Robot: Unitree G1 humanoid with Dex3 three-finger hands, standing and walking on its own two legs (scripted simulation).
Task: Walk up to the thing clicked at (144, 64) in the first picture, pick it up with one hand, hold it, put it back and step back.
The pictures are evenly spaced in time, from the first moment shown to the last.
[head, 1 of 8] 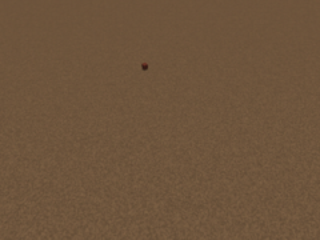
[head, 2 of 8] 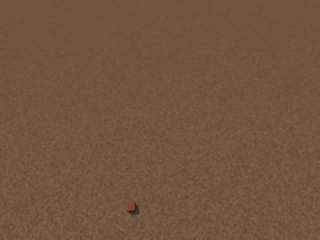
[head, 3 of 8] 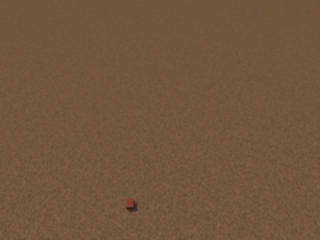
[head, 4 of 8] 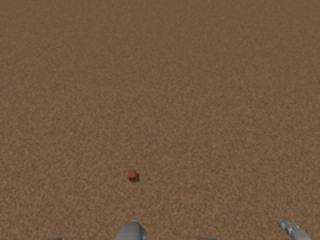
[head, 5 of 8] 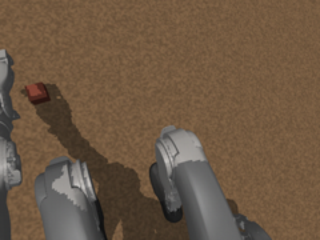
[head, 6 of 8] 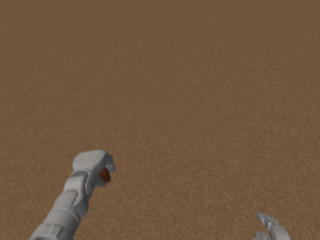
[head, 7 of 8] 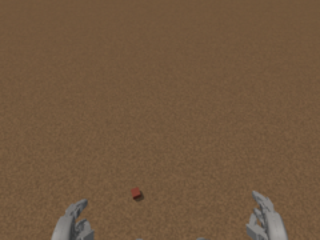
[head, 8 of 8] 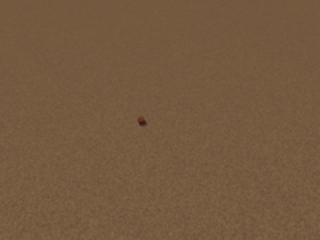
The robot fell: no
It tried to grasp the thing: yes
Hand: left
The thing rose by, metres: 0.68
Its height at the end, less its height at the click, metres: +0.00
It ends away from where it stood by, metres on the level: 0.02
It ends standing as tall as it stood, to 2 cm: yes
